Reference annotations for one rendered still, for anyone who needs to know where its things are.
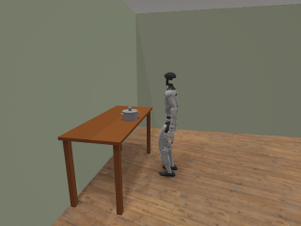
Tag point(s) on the robot left forearm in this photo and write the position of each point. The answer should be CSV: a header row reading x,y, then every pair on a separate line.
x,y
173,116

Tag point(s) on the lid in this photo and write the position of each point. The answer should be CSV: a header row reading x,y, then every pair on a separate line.
x,y
129,111

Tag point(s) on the right robot shin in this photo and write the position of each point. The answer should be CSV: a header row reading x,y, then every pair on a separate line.
x,y
170,154

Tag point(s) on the left robot upper arm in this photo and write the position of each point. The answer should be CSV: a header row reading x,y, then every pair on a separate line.
x,y
170,98

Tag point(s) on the table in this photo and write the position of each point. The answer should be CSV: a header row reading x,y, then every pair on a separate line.
x,y
108,128

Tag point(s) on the robot right thigh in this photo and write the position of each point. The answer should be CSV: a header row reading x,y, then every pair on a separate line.
x,y
168,145

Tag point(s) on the pot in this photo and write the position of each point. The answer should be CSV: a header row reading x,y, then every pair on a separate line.
x,y
130,116

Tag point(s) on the left robot hand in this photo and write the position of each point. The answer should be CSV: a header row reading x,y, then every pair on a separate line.
x,y
170,134

